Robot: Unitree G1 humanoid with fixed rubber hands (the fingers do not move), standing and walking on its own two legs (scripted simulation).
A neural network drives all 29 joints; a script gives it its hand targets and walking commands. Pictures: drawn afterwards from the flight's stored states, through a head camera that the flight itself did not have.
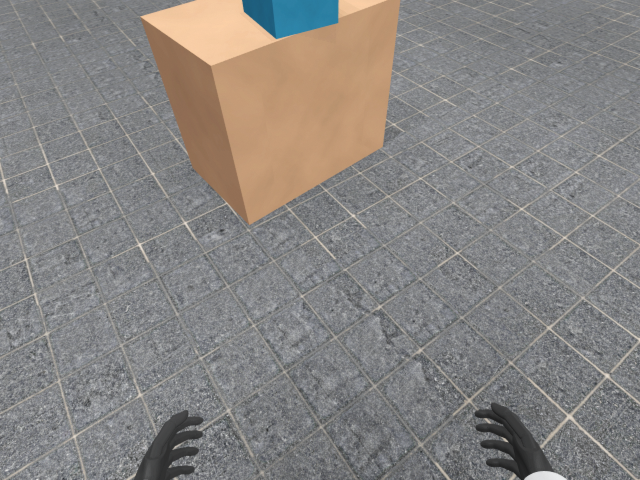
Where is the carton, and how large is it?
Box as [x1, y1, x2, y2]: [242, 0, 338, 38]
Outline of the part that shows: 242,0 244,11 275,38 337,22 338,0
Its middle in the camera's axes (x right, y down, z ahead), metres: -0.10 -0.82 +1.27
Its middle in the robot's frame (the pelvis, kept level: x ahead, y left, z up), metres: +1.52 +0.11 +0.05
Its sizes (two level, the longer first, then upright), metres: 0.270 0.230 0.216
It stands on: a pedestal, 0.69 m high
